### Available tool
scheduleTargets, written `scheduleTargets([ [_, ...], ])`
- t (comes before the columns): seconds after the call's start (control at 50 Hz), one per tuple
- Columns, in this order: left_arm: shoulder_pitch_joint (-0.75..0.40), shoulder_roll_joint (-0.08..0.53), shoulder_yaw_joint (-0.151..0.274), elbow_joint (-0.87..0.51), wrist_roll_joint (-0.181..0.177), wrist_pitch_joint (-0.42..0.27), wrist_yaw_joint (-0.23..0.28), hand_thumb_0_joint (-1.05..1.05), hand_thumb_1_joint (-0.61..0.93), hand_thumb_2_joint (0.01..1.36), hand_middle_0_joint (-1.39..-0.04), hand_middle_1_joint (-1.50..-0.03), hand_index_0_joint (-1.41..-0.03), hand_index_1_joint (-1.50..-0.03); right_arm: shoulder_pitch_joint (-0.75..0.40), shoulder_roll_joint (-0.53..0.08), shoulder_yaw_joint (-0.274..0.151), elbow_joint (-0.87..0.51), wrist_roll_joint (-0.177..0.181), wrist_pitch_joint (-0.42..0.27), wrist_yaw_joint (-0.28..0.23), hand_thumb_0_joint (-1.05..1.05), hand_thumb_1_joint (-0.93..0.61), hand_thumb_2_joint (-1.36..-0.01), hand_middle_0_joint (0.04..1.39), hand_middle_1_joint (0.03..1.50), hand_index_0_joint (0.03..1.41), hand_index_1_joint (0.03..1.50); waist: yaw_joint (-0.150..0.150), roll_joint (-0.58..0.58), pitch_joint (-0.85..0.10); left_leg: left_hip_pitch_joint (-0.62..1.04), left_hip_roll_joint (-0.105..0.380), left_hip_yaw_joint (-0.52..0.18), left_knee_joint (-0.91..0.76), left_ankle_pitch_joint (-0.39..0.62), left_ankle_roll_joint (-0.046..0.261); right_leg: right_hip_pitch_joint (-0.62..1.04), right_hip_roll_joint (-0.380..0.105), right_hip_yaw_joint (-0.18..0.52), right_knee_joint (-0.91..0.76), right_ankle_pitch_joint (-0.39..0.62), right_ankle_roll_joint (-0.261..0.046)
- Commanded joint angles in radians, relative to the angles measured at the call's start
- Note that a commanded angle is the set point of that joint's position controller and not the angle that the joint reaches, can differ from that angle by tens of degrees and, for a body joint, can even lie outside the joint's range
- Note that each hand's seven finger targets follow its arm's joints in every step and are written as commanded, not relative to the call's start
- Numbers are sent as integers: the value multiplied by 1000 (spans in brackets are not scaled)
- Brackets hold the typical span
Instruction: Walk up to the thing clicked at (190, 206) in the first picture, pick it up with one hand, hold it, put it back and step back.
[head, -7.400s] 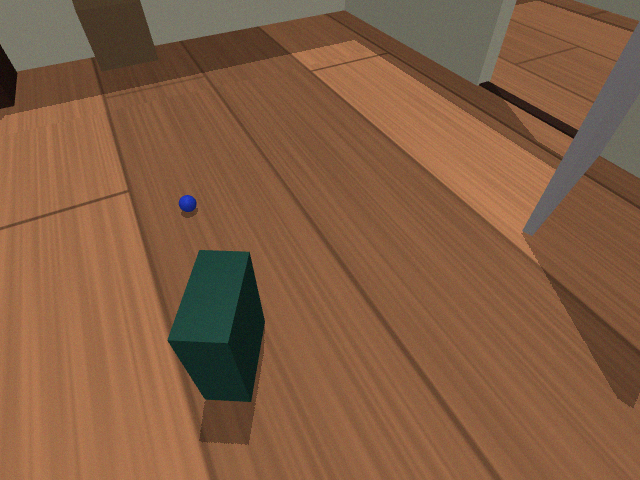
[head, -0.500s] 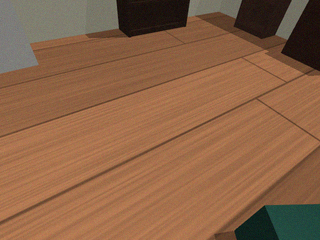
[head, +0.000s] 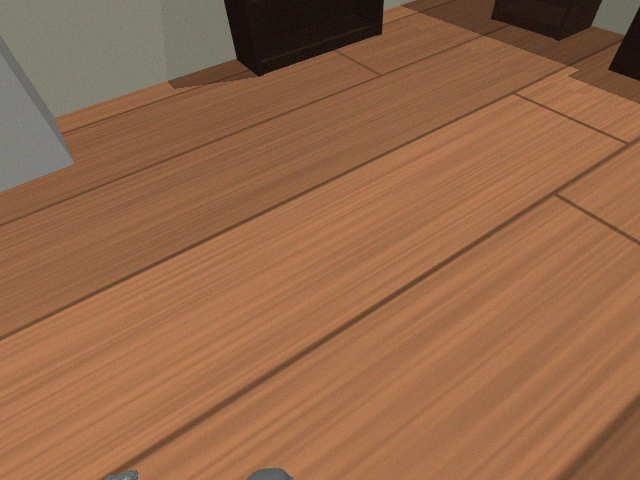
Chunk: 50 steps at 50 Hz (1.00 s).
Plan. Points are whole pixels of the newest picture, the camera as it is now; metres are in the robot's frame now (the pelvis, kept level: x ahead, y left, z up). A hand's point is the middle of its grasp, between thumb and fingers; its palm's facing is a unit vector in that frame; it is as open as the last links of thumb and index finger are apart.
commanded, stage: walk up
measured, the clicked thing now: out of the picture +0.46 -1.30 -0.73
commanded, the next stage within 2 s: none
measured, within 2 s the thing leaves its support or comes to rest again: neither
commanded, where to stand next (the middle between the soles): +1.10 -0.02 m, yaw +0 degrees
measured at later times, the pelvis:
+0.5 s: pelvis +0.27 +0.03 +0.00, yaw -2 degrees
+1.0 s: pelvis +0.50 -0.02 +0.00, yaw +0 degrees
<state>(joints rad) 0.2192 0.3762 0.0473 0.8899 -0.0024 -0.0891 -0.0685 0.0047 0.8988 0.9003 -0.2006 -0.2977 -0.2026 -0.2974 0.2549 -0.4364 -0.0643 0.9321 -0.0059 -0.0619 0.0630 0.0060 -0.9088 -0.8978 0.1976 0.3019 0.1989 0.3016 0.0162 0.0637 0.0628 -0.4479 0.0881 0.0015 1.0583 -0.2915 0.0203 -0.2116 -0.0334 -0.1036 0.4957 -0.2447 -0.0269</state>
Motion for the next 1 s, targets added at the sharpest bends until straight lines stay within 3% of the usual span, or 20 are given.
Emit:
scheduleTargets([
  [0.0, 10, 309, 89, -79, 5, -31, 22, 0, 900, 900, -200, -300, -200, -300, -20, -166, -55, -85, -14, -12, 17, 0, -900, -900, 200, 300, 200, 300, 10, -193, 21, -119, 55, 0, -208, 55, -34, 16, -235, 192, -325, -87, -207],
  [0.1, 20, 324, 89, -88, 16, -29, 10, 0, 900, 900, -200, -300, -200, -300, -115, -148, -61, -112, -15, -25, 33, 0, -900, -900, 200, 300, 200, 300, 25, -174, -7, 46, 24, 66, -453, 216, -24, 3, -200, 101, -270, -44, -162],
  [0.14, -1, 330, 88, -89, 15, -19, 11, 0, 900, 900, -200, -300, -200, -300, -66, -157, -70, -94, -15, -29, 28, 0, -900, -900, 200, 300, 200, 300, -10, -163, -27, 166, 3, 102, -467, 204, -15, -35, -206, 95, -193, -23, -155],
  [0.18, 37, 288, 67, -92, 18, -13, 18, 0, 900, 900, -200, -300, -200, -300, 96, -213, -93, -49, -26, -35, 12, 0, -900, -900, 200, 300, 200, 300, -91, -1, -116, 423, -53, 115, -500, 92, 30, -97, -135, 28, 131, 213, -115],
  [0.2, 83, 227, 44, -94, 10, -7, 24, 0, 900, 900, -200, -300, -200, -300, 240, -280, -116, -23, -44, -40, -4, 0, -900, -900, 200, 300, 200, 300, -156, 181, -189, 584, 61, -66, -587, -96, 89, -239, -64, -11, 469, 148, -73],
  [0.22, 127, 157, 23, -108, -6, -4, 27, 0, 900, 900, -200, -300, -200, -300, 247, -351, -128, -57, -43, -47, -20, 0, -900, -900, 200, 300, 200, 300, -129, 307, -202, 691, 323, -583, -734, -189, 158, -486, 91, 75, 699, -298, -24],
  [0.24, 111, 287, 46, -93, -5, 2, 43, 0, 900, 900, -200, -300, -200, -300, 196, -383, -136, -82, 7, -46, -22, 0, -900, -900, 200, 300, 200, 300, -130, 110, -221, 611, 391, -721, -834, -253, 228, -487, 52, 212, 751, -270, -42],
  [0.3, 118, 284, 47, -36, -15, -2, 38, 0, 900, 900, -200, -300, -200, -300, 47, -251, -85, -113, 15, -50, -32, 0, -900, -900, 200, 300, 200, 300, -38, 27, -71, 405, 252, -285, -781, 40, 176, -429, -51, 225, 692, -101, -24],
  [0.34, 150, 272, 51, -12, -6, 8, 21, 0, 900, 900, -200, -300, -200, -300, 19, -227, -71, -120, 14, -57, -28, 0, -900, -900, 200, 300, 200, 300, -16, 74, -54, 295, 219, -142, -795, 144, 167, -332, -76, 194, 587, -79, 1],
  [0.44, 20, 241, 51, -58, 15, 19, -17, 0, 900, 900, -200, -300, -200, -300, 22, -262, -78, -139, 3, -65, -22, 0, -900, -900, 200, 300, 200, 300, -40, 79, -2, 279, 219, -63, -851, 28, 215, -342, -114, 105, 301, 4, 31],
  [0.54, -36, 229, 63, -56, 15, 14, -28, 0, 900, 900, -200, -300, -200, -300, 16, -253, -76, -141, 4, -53, -18, 0, -900, -900, 200, 300, 200, 300, -32, 60, -20, 264, 162, 17, -784, 38, 156, -195, -60, 36, 128, 141, 5],
  [0.58, 1, 232, 71, -39, 16, 9, -23, 0, 900, 900, -200, -300, -200, -300, 3, -253, -76, -146, 4, -44, -24, 0, -900, -900, 200, 300, 200, 300, 0, 32, -37, 224, 166, 28, -685, 53, 139, -69, -38, 10, 93, 128, -6],
  [0.62, 130, 282, 98, -3, 19, -4, -6, 0, 900, 900, -200, -300, -200, -300, 39, -189, -47, -146, -2, -40, -27, 0, -900, -900, 200, 300, 200, 300, 69, -127, -111, 102, 77, 109, -364, 155, 89, 209, -13, 31, 43, 7, -36],
  [0.64, 250, 371, 128, 4, 23, -14, 11, 0, 900, 900, -200, -300, -200, -300, 86, -115, -22, -159, 3, -41, -27, 0, -900, -900, 200, 300, 200, 300, 118, -370, -180, -39, -27, 145, -37, 5, 41, 334, -213, 340, -87, -201, -76],
  [0.66, 261, 444, 132, -10, 11, -15, 20, 0, 900, 900, -200, -300, -200, -300, 74, -158, -31, -162, 13, -34, -31, 0, -900, -900, 200, 300, 200, 300, 117, -386, -163, -222, -113, 67, 101, -228, 15, 370, -406, 759, -272, -266, -177],
  [0.68, 198, 423, 121, -30, 0, -11, 22, 0, 900, 900, -200, -300, -200, -300, 20, -221, -45, -140, 2, -24, -41, 0, -900, -900, 200, 300, 200, 300, 103, -231, -96, -222, -44, -34, 179, -220, 15, 252, -419, 742, -263, -268, -225],
  [0.7, 142, 385, 112, -40, -8, -9, 28, 0, 900, 900, -200, -300, -200, -300, 20, -220, -45, -120, 15, -23, -38, 0, -900, -900, 200, 300, 200, 300, 74, -173, -48, -211, -13, -92, 182, -135, 22, 182, -368, 593, -252, -202, -213],
  [0.78, 35, 296, 85, -75, 0, -20, 32, 0, 900, 900, -200, -300, -200, -300, 117, -195, -45, -58, 6, -12, -13, 0, -900, -900, 200, 300, 200, 300, -4, -218, -15, -97, 23, -41, 0, 3, 0, 14, -234, 264, -267, -56, -176],
  [0.86, 70, 304, 92, -85, 7, -29, 31, 0, 900, 900, -200, -300, -200, -300, 26, -168, -45, -86, -10, -6, 6, 0, -900, -900, 200, 300, 200, 300, 21, -218, 1, -132, 33, -11, -212, 57, -32, 33, -239, 193, -294, -49, -196],
  [0.98, 75, 315, 90, -103, 14, -21, 23, 0, 900, 900, -200, -300, -200, -300, -78, -150, -48, -122, -12, -20, 20, 0, -900, -900, 200, 300, 200, 300, 34, -172, -5, 22, 8, 57, -452, 168, -11, 13, -229, 127, -228, -47, -167],
])
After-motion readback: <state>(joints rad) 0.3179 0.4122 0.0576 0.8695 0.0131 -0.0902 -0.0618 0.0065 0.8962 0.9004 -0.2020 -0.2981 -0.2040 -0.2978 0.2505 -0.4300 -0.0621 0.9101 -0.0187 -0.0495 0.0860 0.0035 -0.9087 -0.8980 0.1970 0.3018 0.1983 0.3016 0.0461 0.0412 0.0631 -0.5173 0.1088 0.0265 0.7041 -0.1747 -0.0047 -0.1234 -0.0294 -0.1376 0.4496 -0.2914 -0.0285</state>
